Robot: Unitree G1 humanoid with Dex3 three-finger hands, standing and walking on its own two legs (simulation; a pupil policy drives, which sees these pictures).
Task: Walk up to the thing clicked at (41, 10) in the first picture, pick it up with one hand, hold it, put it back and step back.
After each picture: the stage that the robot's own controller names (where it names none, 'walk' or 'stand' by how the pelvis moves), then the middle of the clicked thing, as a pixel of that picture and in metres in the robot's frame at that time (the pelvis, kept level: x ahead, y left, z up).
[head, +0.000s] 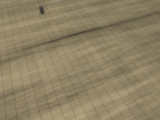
stand; (41, 10) +2.30 +0.67 -0.72
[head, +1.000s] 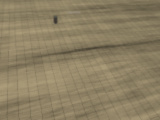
walk; (55, 19) +2.23 +0.33 -0.69
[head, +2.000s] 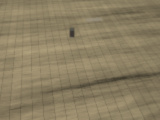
walk; (72, 32) +1.61 +0.10 -0.70
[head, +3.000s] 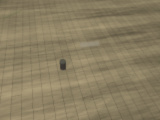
walk; (62, 64) +1.11 +0.17 -0.72
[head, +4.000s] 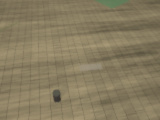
walk; (56, 96) +0.74 +0.21 -0.71
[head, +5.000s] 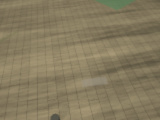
walk; out of the picture +0.51 +0.23 -0.71
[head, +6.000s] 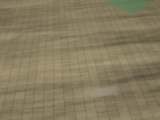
stand; out of the picture +0.41 +0.20 -0.71
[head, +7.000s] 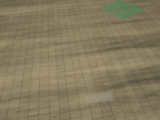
stand; out of the picture +0.38 +0.22 -0.72
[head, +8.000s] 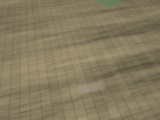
stand; out of the picture +0.37 +0.25 -0.72
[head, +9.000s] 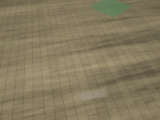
stand; out of the picture +0.39 +0.23 -0.73
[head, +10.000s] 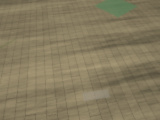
stand; out of the picture +0.38 +0.22 -0.73
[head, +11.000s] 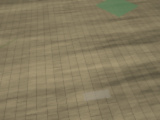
stand; out of the picture +0.38 +0.22 -0.73
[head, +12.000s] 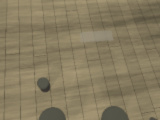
go down; (44, 85) +0.44 +0.21 -0.48
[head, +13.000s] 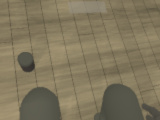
go down; (26, 62) +0.47 +0.23 -0.31
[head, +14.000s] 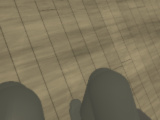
close in; out of the picture +0.46 +0.27 -0.23
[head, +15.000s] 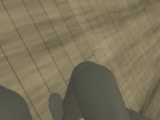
close; out of the picture +0.45 +0.30 -0.23
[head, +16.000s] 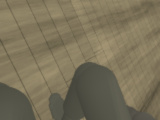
lift; out of the picture +0.43 +0.28 -0.23
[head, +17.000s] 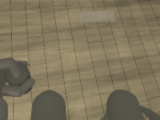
lift; (20, 79) +0.34 +0.23 -0.07
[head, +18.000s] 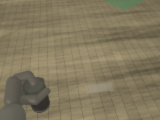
hold; (37, 95) +0.33 +0.17 +0.02
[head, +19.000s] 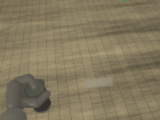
hold; (38, 97) +0.32 +0.17 -0.01
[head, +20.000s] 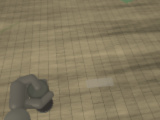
hold; (41, 97) +0.32 +0.16 -0.01
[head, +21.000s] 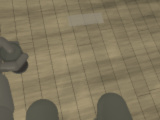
crouch; (15, 59) +0.44 +0.22 -0.10
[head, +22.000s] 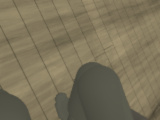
lower; out of the picture +0.44 +0.30 -0.23
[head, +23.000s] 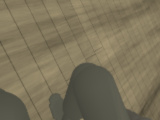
lower; out of the picture +0.44 +0.30 -0.23
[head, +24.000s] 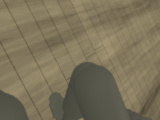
lower; out of the picture +0.44 +0.30 -0.23
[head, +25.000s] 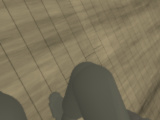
lower; out of the picture +0.44 +0.30 -0.23
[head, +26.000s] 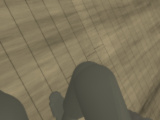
loosen; out of the picture +0.45 +0.30 -0.23
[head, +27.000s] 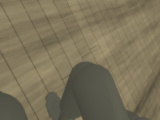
withdraw; out of the picture +0.44 +0.29 -0.24
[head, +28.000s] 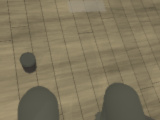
walk; (28, 63) +0.46 +0.23 -0.30
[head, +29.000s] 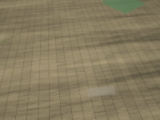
stand; out of the picture +0.40 +0.18 -0.65
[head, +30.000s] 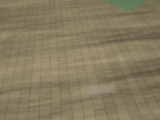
stand; out of the picture +0.41 +0.20 -0.67
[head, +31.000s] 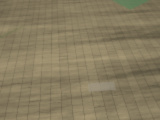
stand; out of the picture +0.41 +0.19 -0.68
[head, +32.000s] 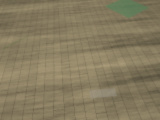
walk; out of the picture +0.42 +0.20 -0.72
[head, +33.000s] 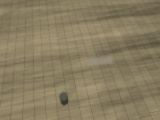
walk; (64, 98) +0.56 +0.15 -0.70
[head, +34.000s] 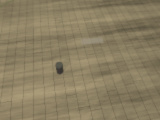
walk; (59, 68) +0.88 +0.19 -0.70
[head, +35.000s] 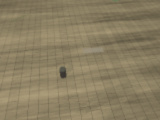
stand; (62, 72) +1.02 +0.21 -0.71
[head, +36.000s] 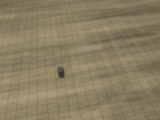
stand; (61, 72) +1.00 +0.24 -0.73
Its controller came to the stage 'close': yes
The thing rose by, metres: 0.71
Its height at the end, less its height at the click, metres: +0.00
